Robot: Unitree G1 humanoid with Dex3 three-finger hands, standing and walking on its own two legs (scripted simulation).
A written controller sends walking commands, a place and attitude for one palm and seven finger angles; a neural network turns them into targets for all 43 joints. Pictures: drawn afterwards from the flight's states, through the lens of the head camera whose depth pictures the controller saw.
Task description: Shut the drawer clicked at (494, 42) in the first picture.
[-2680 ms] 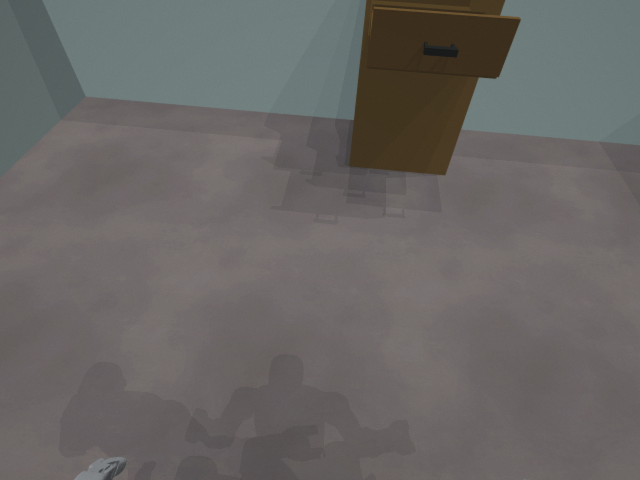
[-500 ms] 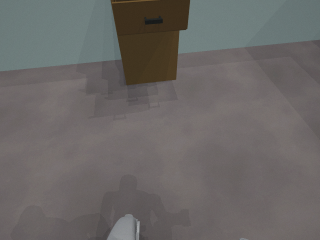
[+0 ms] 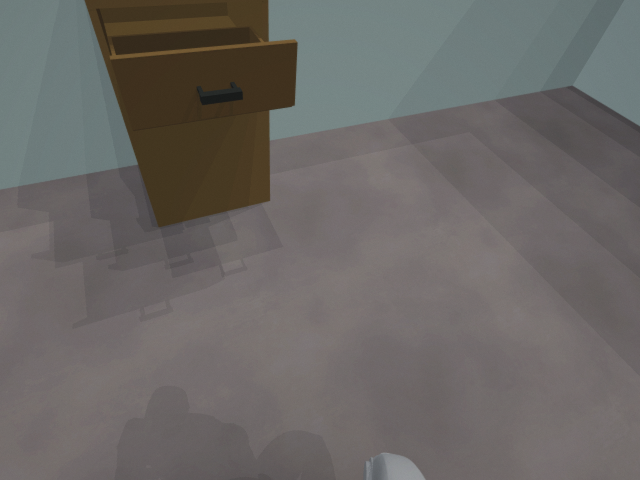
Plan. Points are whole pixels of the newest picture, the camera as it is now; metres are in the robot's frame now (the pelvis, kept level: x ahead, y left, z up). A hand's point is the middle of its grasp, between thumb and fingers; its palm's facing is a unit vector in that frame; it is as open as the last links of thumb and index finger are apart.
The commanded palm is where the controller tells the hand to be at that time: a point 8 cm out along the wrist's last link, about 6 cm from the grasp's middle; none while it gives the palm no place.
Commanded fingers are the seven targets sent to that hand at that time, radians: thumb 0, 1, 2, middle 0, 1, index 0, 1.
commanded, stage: walk to a spot facing it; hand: left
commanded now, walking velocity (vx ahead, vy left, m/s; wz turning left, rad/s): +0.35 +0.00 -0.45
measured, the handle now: (219, 91) +0.97 +0.32 -0.03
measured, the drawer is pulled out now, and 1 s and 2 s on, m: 0.29 0.29 0.29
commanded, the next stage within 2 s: turn to face it in 1.02 s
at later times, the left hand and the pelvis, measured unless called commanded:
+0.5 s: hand (273, 352) +0.36 +0.09 -0.19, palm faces -0.16 -0.98 -0.15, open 7.3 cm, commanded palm none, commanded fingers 0.00 0.90 0.90 -0.20 -0.30 -0.20 -0.30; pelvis +0.23 -0.05 -0.02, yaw -12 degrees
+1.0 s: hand (267, 291) +0.49 +0.13 -0.19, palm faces -0.25 -0.96 -0.16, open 7.4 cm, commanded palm none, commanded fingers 0.00 0.90 0.90 -0.20 -0.30 -0.20 -0.30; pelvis +0.46 -0.05 -0.01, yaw -21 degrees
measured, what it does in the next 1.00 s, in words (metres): walks ahead, turning right: right foot, then left foot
